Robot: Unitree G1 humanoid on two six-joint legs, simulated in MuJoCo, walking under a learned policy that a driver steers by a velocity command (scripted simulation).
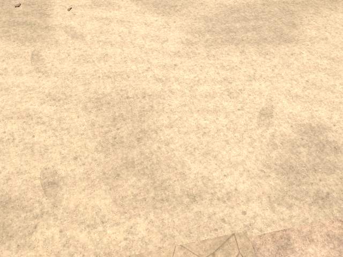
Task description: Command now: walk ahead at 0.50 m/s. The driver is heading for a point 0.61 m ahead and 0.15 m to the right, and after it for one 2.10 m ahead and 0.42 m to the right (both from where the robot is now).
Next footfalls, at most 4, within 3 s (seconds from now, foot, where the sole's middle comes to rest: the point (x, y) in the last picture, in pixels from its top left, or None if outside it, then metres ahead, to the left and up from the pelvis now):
0.14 right None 0.26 -0.11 -0.78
0.68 left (149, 252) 0.51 0.08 -0.78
1.10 right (196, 214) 0.70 -0.13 -0.86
1.50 left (150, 207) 0.74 0.07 -0.86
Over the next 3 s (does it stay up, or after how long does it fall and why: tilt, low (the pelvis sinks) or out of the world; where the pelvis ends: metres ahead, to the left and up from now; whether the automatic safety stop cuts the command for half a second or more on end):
stays up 0.94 -0.16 -0.09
